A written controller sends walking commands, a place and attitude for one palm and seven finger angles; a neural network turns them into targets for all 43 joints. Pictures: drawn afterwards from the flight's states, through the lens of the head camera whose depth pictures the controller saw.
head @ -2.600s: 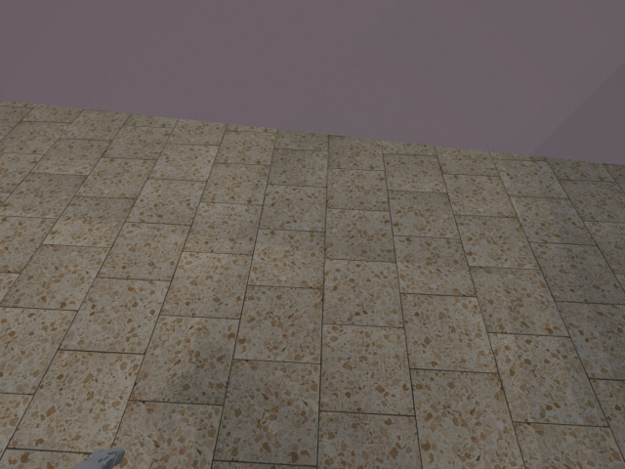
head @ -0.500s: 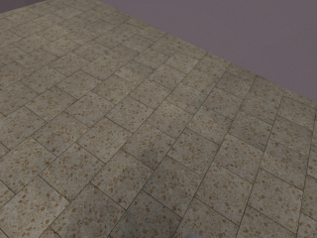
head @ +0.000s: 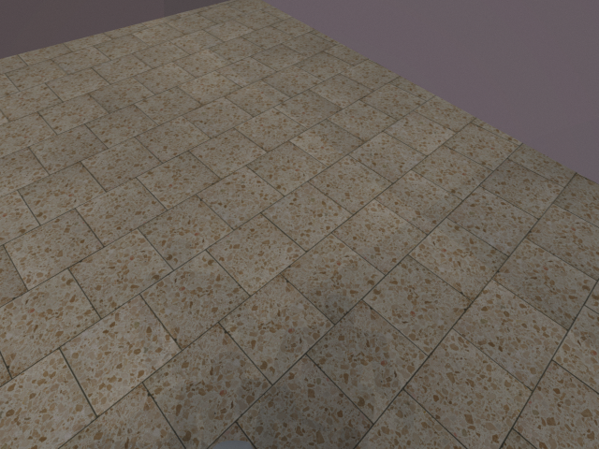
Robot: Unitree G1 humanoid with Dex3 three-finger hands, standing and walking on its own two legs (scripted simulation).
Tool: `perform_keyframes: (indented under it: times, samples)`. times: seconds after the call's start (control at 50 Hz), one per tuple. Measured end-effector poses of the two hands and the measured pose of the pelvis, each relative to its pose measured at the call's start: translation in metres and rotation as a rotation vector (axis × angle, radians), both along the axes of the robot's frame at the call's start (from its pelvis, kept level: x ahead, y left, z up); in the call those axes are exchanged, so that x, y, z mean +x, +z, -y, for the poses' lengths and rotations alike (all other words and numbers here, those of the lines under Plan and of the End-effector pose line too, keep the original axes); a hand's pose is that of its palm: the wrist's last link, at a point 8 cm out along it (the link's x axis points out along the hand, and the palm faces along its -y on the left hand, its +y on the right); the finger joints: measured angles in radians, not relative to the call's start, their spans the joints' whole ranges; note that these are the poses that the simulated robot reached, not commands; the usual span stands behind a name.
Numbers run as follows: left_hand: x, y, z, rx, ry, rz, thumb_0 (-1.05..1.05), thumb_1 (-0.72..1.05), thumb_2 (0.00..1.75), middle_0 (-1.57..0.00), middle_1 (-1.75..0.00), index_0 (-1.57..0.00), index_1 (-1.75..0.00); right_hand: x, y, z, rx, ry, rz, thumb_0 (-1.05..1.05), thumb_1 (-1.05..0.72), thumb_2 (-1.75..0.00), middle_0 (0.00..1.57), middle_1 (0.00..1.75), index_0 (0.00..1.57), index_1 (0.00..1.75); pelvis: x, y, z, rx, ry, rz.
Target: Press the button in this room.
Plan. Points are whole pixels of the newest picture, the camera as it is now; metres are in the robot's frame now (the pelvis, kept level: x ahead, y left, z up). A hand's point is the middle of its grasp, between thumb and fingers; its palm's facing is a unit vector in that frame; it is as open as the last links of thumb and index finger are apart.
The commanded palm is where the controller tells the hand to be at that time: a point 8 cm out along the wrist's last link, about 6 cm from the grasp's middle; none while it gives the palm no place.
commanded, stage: turn or walk to find it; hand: left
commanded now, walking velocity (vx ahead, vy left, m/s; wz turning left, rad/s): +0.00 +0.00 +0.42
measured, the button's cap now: out of the picture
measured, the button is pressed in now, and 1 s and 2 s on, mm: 0 0 0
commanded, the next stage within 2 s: none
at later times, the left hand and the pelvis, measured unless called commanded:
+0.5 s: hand out of the picture +0.04 +0.22 -0.16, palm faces +0.20 -0.94 -0.28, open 7.4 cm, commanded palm none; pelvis -0.02 +0.00 +0.00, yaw +10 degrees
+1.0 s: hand out of the picture -0.12 +0.23 -0.19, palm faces +0.43 -0.87 -0.24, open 7.4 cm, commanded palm none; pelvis -0.06 +0.02 -0.01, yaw +23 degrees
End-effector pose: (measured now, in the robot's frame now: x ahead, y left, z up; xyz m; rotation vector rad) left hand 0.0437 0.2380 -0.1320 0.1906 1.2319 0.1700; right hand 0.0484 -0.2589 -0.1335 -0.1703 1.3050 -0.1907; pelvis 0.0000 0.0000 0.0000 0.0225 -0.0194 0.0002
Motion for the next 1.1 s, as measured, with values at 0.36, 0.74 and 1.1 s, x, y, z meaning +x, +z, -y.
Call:
perform_keyframes:
  times: [0.36,0.74,1.1]
  samples:
    - [-0.041,-0.002,-0.055,0.011,0.151,-0.035,0.01,0.91,0.90,-0.20,-0.30,-0.20,-0.30,0.023,0.010,-0.059,0.004,0.151,0.071,0.01,-0.90,-0.90,0.20,0.30,0.21,0.30,-0.016,0.004,-0.028,-0.030,0.126,-0.018]
    - [-0.084,0.011,0.006,0.020,0.270,0.046,0.01,0.90,0.90,-0.20,-0.30,-0.20,-0.30,0.031,-0.005,-0.009,0.011,0.266,-0.002,0.01,-0.91,-0.90,0.20,0.30,0.20,0.30,-0.033,0.002,0.010,0.002,0.303,0.006]
    - [-0.199,-0.013,-0.045,-0.017,0.487,-0.093,0.01,0.91,0.90,-0.20,-0.30,-0.20,-0.30,0.063,0.019,-0.104,-0.014,0.506,0.122,0.01,-0.90,-0.90,0.20,0.30,0.20,0.30,-0.068,0.001,-0.030,-0.040,0.441,-0.006]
